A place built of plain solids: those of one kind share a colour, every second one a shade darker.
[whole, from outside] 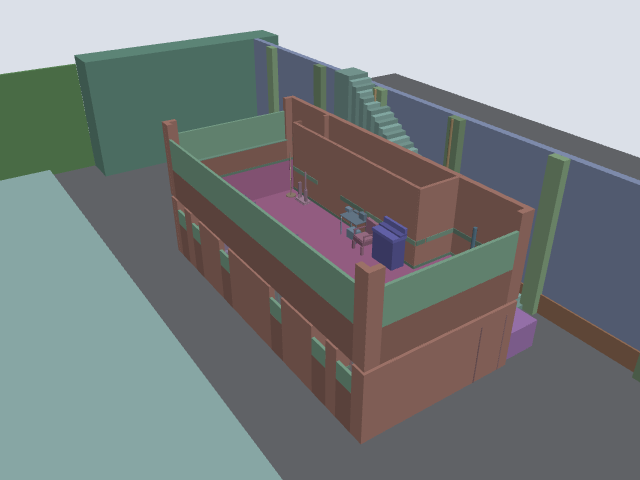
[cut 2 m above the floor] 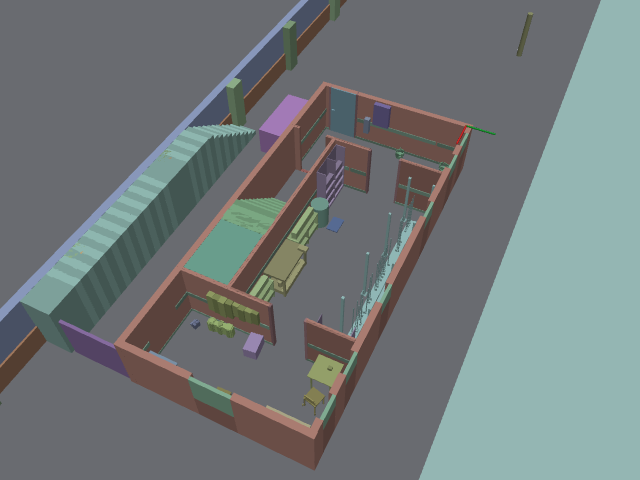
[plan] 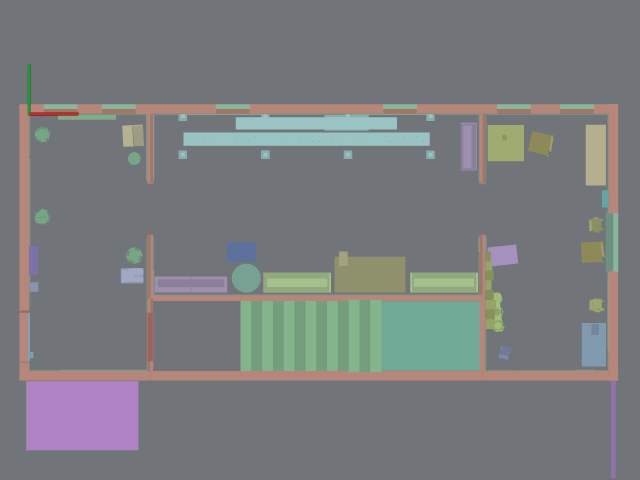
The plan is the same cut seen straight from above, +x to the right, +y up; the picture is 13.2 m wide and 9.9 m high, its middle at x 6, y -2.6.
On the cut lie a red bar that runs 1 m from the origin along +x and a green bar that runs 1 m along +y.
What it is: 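A mechanical signal box beside a railway in a town; below a lobby, the locking room and a mess room, above the operating floor with its lever frame behind one band of glass; one straight stair between walls, met straight on from the door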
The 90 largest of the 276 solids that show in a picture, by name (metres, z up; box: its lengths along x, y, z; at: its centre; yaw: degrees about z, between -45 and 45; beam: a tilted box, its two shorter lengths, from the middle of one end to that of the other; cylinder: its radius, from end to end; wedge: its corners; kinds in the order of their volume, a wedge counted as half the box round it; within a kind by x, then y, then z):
{
 "yard_line_bed_1": {"box": [39.2, 6.7, 0.6], "at": [3.26, 6.01, 0.0]},
 "yard_line_abut_1": {"box": [1.74, 10.51, 5.85], "at": [21.99, -4.88, 2.88]},
 "yard_line_near_1": {"box": [35.18, 0.3, 5.85], "at": [3.53, -8.74, 2.88]},
 "yard_line_step_1": {"box": [0.28, 1.0, 1.11], "at": [2.92, -8.09, 0.51]},
 "yard_line_step_2": {"box": [0.28, 1.0, 1.29], "at": [3.18, -8.09, 0.6]},
 "yard_line_step_3": {"box": [0.28, 1.0, 1.47], "at": [3.44, -8.09, 0.68]},
 "yard_line_step_4": {"box": [0.28, 1.0, 1.65], "at": [3.7, -8.09, 0.77]},
 "yard_line_step_5": {"box": [0.28, 1.0, 1.82], "at": [3.96, -8.09, 0.86]},
 "yard_line_step_6": {"box": [0.28, 1.0, 2.0], "at": [4.22, -8.09, 0.95]},
 "yard_line_step_7": {"box": [0.28, 1.0, 2.18], "at": [4.48, -8.09, 1.04]},
 "yard_line_step_8": {"box": [0.28, 1.0, 2.35], "at": [4.74, -8.09, 1.13]},
 "yard_line_step_9": {"box": [0.28, 1.0, 2.53], "at": [5.0, -8.09, 1.22]},
 "yard_line_step_10": {"box": [0.28, 1.0, 2.71], "at": [5.26, -8.09, 1.3]},
 "yard_line_step_11": {"box": [0.28, 1.0, 2.89], "at": [5.52, -8.09, 1.39]},
 "yard_line_step_12": {"box": [1.12, 1.0, 3.06], "at": [6.2, -8.09, 1.48]},
 "yard_line_step_13": {"box": [0.28, 1.0, 3.24], "at": [6.88, -8.09, 1.57]},
 "yard_line_step_14": {"box": [0.28, 1.0, 3.42], "at": [7.14, -8.09, 1.66]},
 "yard_line_step_15": {"box": [0.28, 1.0, 3.59], "at": [7.4, -8.09, 1.75]},
 "yard_line_step_16": {"box": [0.28, 1.0, 3.77], "at": [7.66, -8.09, 1.84]},
 "yard_line_step_17": {"box": [0.28, 1.0, 3.95], "at": [7.92, -8.09, 1.92]},
 "yard_line_step_18": {"box": [0.28, 1.0, 4.13], "at": [8.18, -8.09, 2.01]},
 "yard_line_step_19": {"box": [0.28, 1.0, 4.3], "at": [8.44, -8.09, 2.1]},
 "yard_line_step_20": {"box": [0.28, 1.0, 4.48], "at": [8.7, -8.09, 2.19]},
 "yard_line_step_21": {"box": [0.28, 1.0, 4.66], "at": [8.96, -8.09, 2.28]},
 "yard_line_step_22": {"box": [0.28, 1.0, 4.83], "at": [9.22, -8.09, 2.37]},
 "yard_line_step_23": {"box": [0.28, 1.0, 5.01], "at": [9.48, -8.09, 2.46]},
 "yard_line_step_24": {"box": [0.28, 1.0, 5.19], "at": [9.74, -8.09, 2.54]},
 "yard_line_step_25": {"box": [0.28, 1.0, 5.37], "at": [10.0, -8.09, 2.63]},
 "yard_line_step_26": {"box": [0.28, 1.0, 5.54], "at": [10.26, -8.09, 2.72]},
 "yard_line_step_27": {"box": [0.28, 1.0, 5.72], "at": [10.52, -8.09, 2.81]},
 "yard_line_step_28": {"box": [0.28, 1.0, 5.9], "at": [10.78, -8.09, 2.9]},
 "yard_line_step_29": {"box": [0.28, 1.0, 6.07], "at": [11.04, -8.09, 2.99]},
 "yard_line_step_30": {"box": [1.02, 1.0, 6.25], "at": [11.67, -8.09, 3.08]},
 "wall_1": {"box": [0.2, 0.51, 2.95], "at": [-0.1, -5.25, 4.03]},
 "wall_2": {"box": [0.2, 5.7, 2.5], "at": [-0.1, -2.65, 1.2]},
 "wall_3": {"box": [0.2, 4.71, 1.2], "at": [-0.1, -2.65, 3.15]},
 "wall_4": {"box": [0.2, 0.51, 2.95], "at": [-0.1, -0.05, 4.03]},
 "wall_5": {"box": [2.7, 0.2, 2.5], "at": [1.15, -5.4, 1.2]},
 "wall_6": {"box": [2.7, 0.2, 2.95], "at": [1.15, -5.4, 4.03]},
 "wall_7": {"box": [1.36, 0.2, 2.5], "at": [3.17, 0.1, 1.2]},
 "wall_8": {"box": [6.85, 0.2, 2.85], "at": [5.92, -5.4, 1.38]},
 "wall_9": {"box": [6.85, 0.2, 2.95], "at": [5.92, -5.4, 4.03]},
 "wall_10": {"box": [6.85, 0.06, 2.85], "at": [5.92, -3.83, 1.38]},
 "wall_11": {"box": [6.85, 0.06, 2.95], "at": [5.92, -3.83, 4.03]},
 "wall_12": {"box": [6.85, 0.06, 2.5], "at": [5.92, -3.77, 1.2]},
 "wall_13": {"box": [6.85, 0.06, 2.95], "at": [5.92, -3.77, 4.03]},
 "wall_14": {"box": [2.76, 0.2, 2.5], "at": [5.92, 0.1, 1.2]},
 "wall_15": {"box": [11.36, 0.2, 1.2], "at": [5.97, 0.1, 3.15]},
 "wall_16": {"box": [1.36, 0.2, 2.5], "at": [8.68, 0.1, 1.2]},
 "wall_17": {"box": [0.61, 0.2, 2.5], "at": [10.65, 0.1, 1.2]},
 "wall_18": {"box": [2.8, 0.2, 2.5], "at": [10.75, -5.4, 1.2]},
 "wall_19": {"box": [2.8, 0.2, 2.95], "at": [10.75, -5.4, 4.03]},
 "wall_20": {"box": [0.2, 0.51, 2.95], "at": [12.05, -5.25, 4.03]},
 "wall_21": {"box": [0.2, 2.26, 2.5], "at": [12.05, -4.38, 1.2]},
 "wall_22": {"box": [0.2, 4.71, 1.2], "at": [12.05, -2.65, 3.15]},
 "wall_23": {"box": [0.2, 2.26, 2.5], "at": [12.05, -0.93, 1.2]},
 "wall_24": {"box": [0.2, 0.51, 2.95], "at": [12.05, -0.05, 4.03]},
 "stair_insitu_1": {"box": [2.92, 1.5, 0.25], "at": [5.82, -4.58, 0.07]},
 "stair_insitu_2": {"box": [2.69, 1.5, 0.45], "at": [5.93, -4.58, 0.17]},
 "stair_insitu_3": {"box": [2.47, 1.5, 0.65], "at": [6.04, -4.58, 0.28]},
 "stair_insitu_4": {"box": [2.25, 1.5, 0.85], "at": [6.15, -4.58, 0.38]},
 "stair_insitu_5": {"box": [2.03, 1.5, 1.05], "at": [6.26, -4.58, 0.47]},
 "stair_insitu_6": {"box": [1.8, 1.5, 1.25], "at": [6.38, -4.58, 0.57]},
 "stair_insitu_7": {"box": [1.58, 1.5, 1.45], "at": [6.49, -4.58, 0.68]},
 "stair_insitu_8": {"box": [1.36, 1.5, 1.65], "at": [6.6, -4.58, 0.78]},
 "stair_insitu_9": {"box": [1.13, 1.5, 1.85], "at": [6.71, -4.58, 0.88]},
 "stair_insitu_10": {"box": [0.91, 1.5, 2.05], "at": [6.82, -4.58, 0.97]},
 "stair_insitu_11": {"box": [0.69, 1.5, 2.25], "at": [6.93, -4.58, 1.07]},
 "stair_insitu_12": {"box": [0.47, 1.5, 2.45], "at": [7.04, -4.58, 1.18]},
 "stair_insitu_13": {"box": [0.24, 1.5, 2.65], "at": [7.16, -4.58, 1.27]},
 "raised_floor_operating_1": {"box": [2.62, 5.43, 0.25], "at": [1.25, -2.65, 2.67]},
 "raised_floor_operating_2": {"box": [6.98, 3.92, 0.25], "at": [5.92, -1.9, 2.67]},
 "raised_floor_operating_3": {"box": [2.73, 5.43, 0.25], "at": [10.65, -2.65, 2.67]},
 "yard_line_dark_1": {"box": [0.2, 9.68, 5.39], "at": [22.96, 5.22, 2.65]},
 "yard_line_near_pier_1": {"box": [0.59, 0.32, 5.85], "at": [-7.46, -8.43, 2.88]},
 "yard_line_near_pier_2": {"box": [0.59, 0.32, 5.85], "at": [-3.06, -8.43, 2.88]},
 "yard_line_near_pier_3": {"box": [0.59, 0.32, 5.85], "at": [1.34, -8.43, 2.88]},
 "yard_line_near_pier_4": {"box": [0.59, 0.32, 5.85], "at": [5.73, -8.43, 2.88]},
 "yard_line_near_pier_5": {"box": [0.59, 0.32, 5.85], "at": [10.13, -8.43, 2.88]},
 "yard_line_near_pier_6": {"box": [0.59, 0.32, 5.85], "at": [14.53, -8.43, 2.88]},
 "yard_line_near_pier_7": {"box": [0.59, 0.32, 5.85], "at": [18.93, -8.43, 2.88]},
 "shut_cell_1": {"box": [2.01, 1.44, 2.6], "at": [8.28, -4.58, 1.25]},
 "yard_line_bunker_1": {"box": [2.32, 1.43, 1.1], "at": [1.1, -6.22, 0.5]},
 "window_pane_1": {"box": [0.1, 4.7, 1.21], "at": [-0.15, -2.65, 4.34]},
 "window_pane_2": {"box": [11.35, 0.1, 1.21], "at": [5.97, 0.15, 4.34]},
 "window_pane_3": {"box": [0.1, 4.7, 1.21], "at": [12.1, -2.65, 4.34]},
 "yard_line_near_plinth_1": {"box": [35.18, 0.07, 0.83], "at": [3.53, -8.55, 0.36]},
 "recycling_station_1": {"box": [0.42, 1.26, 1.0], "at": [11.69, -0.85, 0.45]},
 "register_desk_1": {"box": [0.97, 0.5, 1.03], "at": [3.23, -3.35, 3.27]},
 "yard_line_fence_1": {"box": [0.1, 2.01, 1.65], "at": [12.05, -6.5, 0.78]}
}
